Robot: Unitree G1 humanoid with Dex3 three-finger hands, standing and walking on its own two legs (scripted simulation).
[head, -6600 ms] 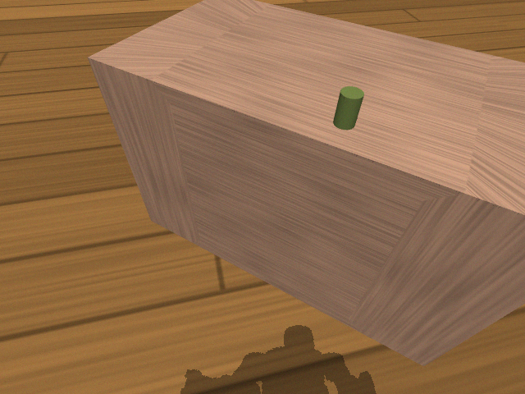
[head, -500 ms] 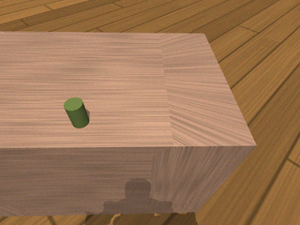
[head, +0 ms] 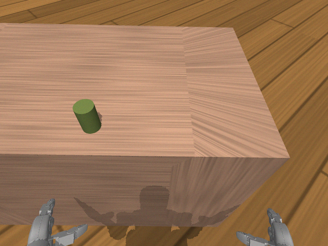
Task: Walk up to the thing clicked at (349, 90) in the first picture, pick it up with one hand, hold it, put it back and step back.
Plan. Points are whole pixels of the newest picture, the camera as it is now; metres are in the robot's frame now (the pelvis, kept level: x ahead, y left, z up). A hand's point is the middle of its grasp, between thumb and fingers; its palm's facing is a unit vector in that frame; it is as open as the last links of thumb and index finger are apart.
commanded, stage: rise first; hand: left
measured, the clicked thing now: (87, 116) +0.42 +0.21 +0.07
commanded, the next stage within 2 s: go down in 1.58 s
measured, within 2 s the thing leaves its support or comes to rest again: neither
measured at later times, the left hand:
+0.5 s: hand (33, 206) +0.20 +0.27 +0.04, palm faces +0.33 -0.86 -0.38, open 17.5 cm
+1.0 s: hand out of the picture +0.18 +0.28 +0.13, palm faces +0.43 -0.78 -0.45, open 17.6 cm
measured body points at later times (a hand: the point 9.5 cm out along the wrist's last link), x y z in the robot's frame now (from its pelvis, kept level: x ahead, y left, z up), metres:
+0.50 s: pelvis +0.01 +0.00 +0.00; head +0.01 -0.01 +0.45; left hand +0.18 +0.32 +0.07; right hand +0.17 -0.26 -0.08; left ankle -0.01 +0.14 -0.74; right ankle +0.01 -0.13 -0.74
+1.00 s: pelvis +0.00 +0.00 +0.00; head +0.00 -0.02 +0.45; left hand +0.15 +0.32 +0.16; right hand +0.17 -0.27 -0.09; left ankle -0.01 +0.14 -0.74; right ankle +0.01 -0.13 -0.74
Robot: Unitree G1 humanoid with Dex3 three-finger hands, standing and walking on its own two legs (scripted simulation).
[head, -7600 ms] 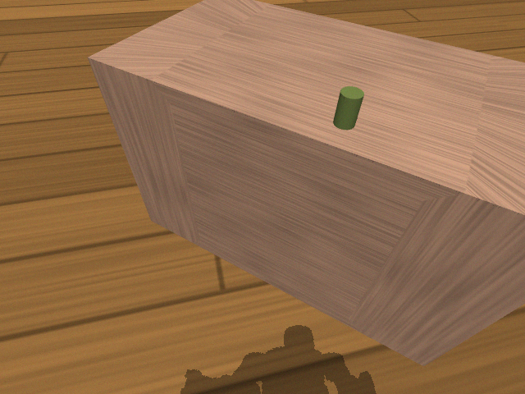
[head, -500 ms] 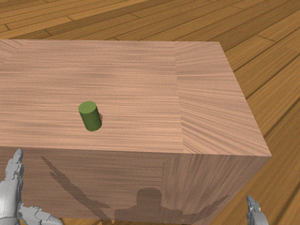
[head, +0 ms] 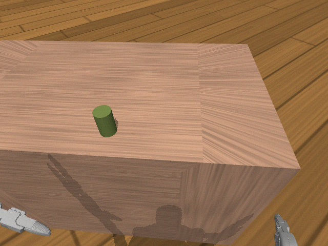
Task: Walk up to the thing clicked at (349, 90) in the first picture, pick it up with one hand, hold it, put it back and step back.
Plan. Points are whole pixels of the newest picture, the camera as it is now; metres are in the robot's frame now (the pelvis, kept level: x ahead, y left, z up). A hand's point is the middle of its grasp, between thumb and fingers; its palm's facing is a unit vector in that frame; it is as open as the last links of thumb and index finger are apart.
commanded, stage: rise first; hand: left
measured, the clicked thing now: (105, 121) +0.43 +0.20 +0.06
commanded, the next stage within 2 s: go down in 0.58 s
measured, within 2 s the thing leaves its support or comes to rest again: neither
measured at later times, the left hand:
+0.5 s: hand (7, 172) +0.19 +0.28 +0.18, palm faces +0.46 -0.76 -0.45, open 17.7 cm
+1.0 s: hand out of the picture +0.22 +0.31 +0.19, palm faces +0.47 -0.80 -0.37, open 17.5 cm
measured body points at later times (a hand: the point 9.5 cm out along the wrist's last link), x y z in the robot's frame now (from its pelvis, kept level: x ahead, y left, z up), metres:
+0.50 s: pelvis +0.00 +0.00 +0.00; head -0.01 -0.02 +0.45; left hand +0.16 +0.32 +0.21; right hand +0.16 -0.27 -0.08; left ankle +0.00 +0.14 -0.74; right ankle +0.00 -0.13 -0.74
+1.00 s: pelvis -0.01 +0.00 -0.01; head -0.02 -0.01 +0.44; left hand +0.19 +0.35 +0.21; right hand +0.17 -0.26 -0.09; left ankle +0.00 +0.14 -0.74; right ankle +0.00 -0.13 -0.74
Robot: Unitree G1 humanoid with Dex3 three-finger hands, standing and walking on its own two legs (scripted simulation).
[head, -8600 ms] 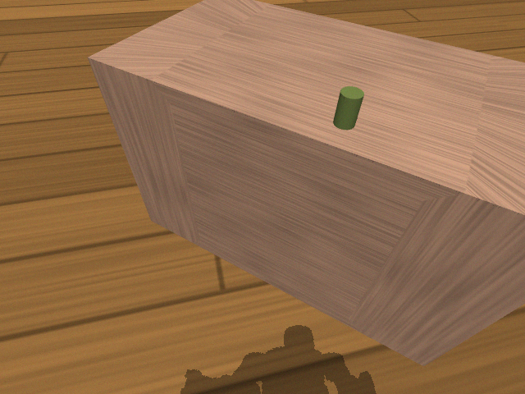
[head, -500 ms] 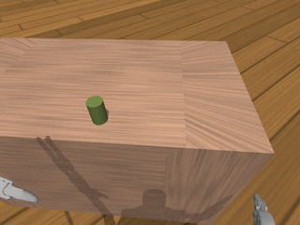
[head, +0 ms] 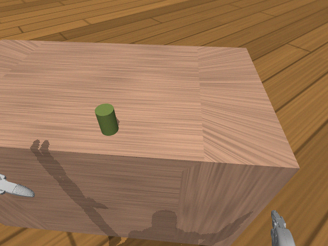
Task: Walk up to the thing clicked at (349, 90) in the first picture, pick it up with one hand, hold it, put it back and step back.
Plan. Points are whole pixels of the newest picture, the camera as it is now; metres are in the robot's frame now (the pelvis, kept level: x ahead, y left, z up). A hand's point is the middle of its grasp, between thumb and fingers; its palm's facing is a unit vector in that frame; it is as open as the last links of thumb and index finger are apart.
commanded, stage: go down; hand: left
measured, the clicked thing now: (107, 120) +0.44 +0.19 +0.07
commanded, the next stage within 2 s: none
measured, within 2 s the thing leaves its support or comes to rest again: neither
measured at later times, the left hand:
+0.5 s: hand (2, 118) +0.30 +0.34 +0.20, palm faces +0.27 -0.93 -0.23, open 17.3 cm
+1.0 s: hand out of the picture +0.33 +0.37 +0.20, palm faces +0.22 -0.96 -0.14, open 17.5 cm
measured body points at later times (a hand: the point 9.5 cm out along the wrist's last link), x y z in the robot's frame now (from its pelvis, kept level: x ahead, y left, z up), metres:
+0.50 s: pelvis +0.00 +0.01 +0.00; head -0.01 +0.01 +0.45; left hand +0.28 +0.39 +0.21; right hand +0.15 -0.25 -0.09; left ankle +0.01 +0.14 -0.74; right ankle +0.01 -0.13 -0.74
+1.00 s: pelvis +0.00 +0.01 +0.00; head +0.00 +0.01 +0.45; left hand +0.31 +0.42 +0.21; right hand +0.15 -0.25 -0.09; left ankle +0.01 +0.14 -0.74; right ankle +0.01 -0.13 -0.74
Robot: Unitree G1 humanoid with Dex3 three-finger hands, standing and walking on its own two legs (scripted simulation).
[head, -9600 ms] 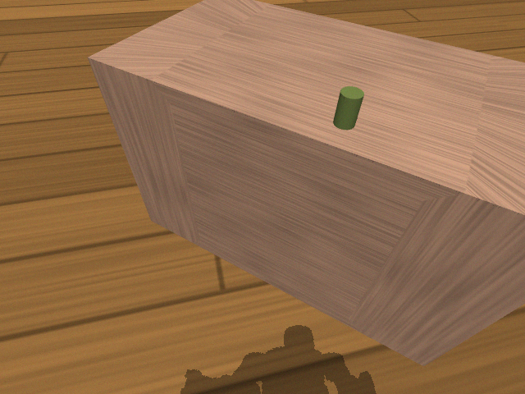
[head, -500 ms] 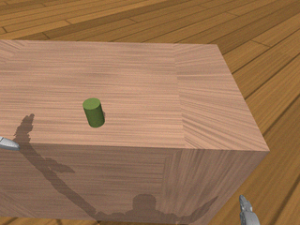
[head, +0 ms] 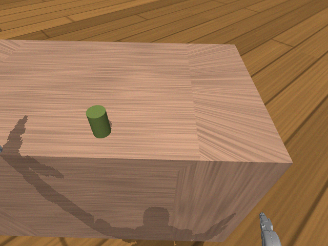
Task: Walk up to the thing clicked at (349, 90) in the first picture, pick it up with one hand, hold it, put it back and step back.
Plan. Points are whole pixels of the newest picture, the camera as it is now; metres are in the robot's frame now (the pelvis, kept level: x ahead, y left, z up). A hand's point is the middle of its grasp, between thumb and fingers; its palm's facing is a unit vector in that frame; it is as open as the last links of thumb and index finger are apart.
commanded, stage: go down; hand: left
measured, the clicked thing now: (99, 122) +0.43 +0.19 +0.07
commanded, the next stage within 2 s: approach in 1.68 s
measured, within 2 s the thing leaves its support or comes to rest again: neither
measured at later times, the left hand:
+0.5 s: hand out of the picture +0.35 +0.37 +0.20, palm faces +0.20 -0.98 -0.08, open 17.6 cm
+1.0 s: hand out of the picture +0.36 +0.38 +0.20, palm faces +0.17 -0.98 -0.03, open 17.6 cm
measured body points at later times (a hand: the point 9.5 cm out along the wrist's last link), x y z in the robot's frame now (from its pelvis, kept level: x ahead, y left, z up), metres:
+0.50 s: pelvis +0.01 +0.00 +0.00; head +0.01 +0.00 +0.45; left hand +0.33 +0.42 +0.21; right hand +0.16 -0.26 -0.09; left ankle +0.00 +0.13 -0.74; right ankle +0.01 -0.14 -0.74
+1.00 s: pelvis +0.02 +0.00 +0.00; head +0.03 +0.01 +0.45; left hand +0.35 +0.43 +0.21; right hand +0.17 -0.25 -0.09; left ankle +0.00 +0.13 -0.74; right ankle +0.01 -0.14 -0.74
